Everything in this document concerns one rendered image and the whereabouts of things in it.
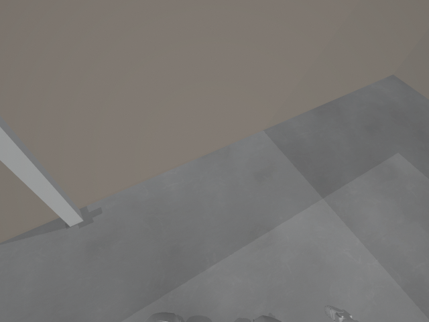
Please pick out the panel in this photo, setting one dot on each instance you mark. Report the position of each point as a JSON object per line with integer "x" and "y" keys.
{"x": 17, "y": 157}

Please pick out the right robot hand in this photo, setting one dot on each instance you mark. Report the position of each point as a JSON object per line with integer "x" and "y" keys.
{"x": 338, "y": 315}

